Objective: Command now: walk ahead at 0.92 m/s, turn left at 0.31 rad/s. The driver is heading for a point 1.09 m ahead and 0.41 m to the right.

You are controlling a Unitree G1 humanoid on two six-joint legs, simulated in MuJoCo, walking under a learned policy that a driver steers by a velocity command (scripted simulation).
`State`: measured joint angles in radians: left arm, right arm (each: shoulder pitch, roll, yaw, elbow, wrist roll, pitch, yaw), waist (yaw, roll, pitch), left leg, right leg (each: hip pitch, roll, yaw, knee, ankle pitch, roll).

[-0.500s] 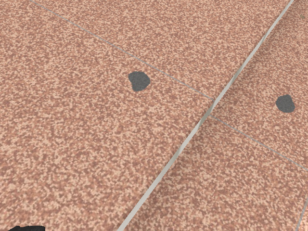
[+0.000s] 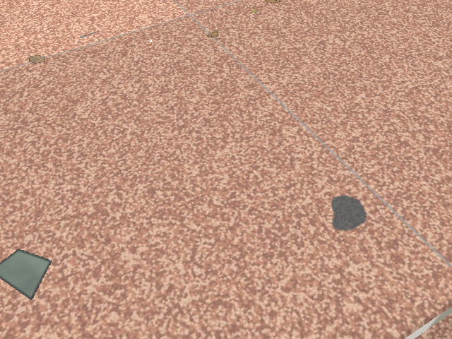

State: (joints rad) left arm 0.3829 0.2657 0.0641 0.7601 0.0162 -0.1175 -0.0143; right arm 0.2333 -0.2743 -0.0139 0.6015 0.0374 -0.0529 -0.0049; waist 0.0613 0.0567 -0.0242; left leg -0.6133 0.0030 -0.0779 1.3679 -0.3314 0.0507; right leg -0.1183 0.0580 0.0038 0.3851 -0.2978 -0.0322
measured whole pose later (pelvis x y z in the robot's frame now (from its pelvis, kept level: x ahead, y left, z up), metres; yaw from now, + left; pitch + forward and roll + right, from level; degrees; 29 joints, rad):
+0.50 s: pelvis +0.40 +0.06 +0.10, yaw -11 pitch -1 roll +1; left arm 0.14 0.32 0.07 0.64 -0.06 -0.01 -0.03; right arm 0.45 -0.26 -0.06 0.83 -0.02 -0.08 0.01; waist -0.05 -0.04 -0.03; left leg -0.12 0.06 0.25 0.60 -0.46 0.00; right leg -0.78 -0.07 0.00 1.49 -0.16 -0.10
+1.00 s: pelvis +0.81 -0.04 +0.12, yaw -37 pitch +0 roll +1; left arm 0.49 0.18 0.03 0.75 -0.03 -0.06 0.00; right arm -0.06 -0.22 -0.01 0.51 -0.01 -0.13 -0.01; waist 0.12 0.03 0.04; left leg -0.70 0.07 -0.20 0.80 -0.05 -0.06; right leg -0.10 0.17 0.19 0.45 -0.32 -0.15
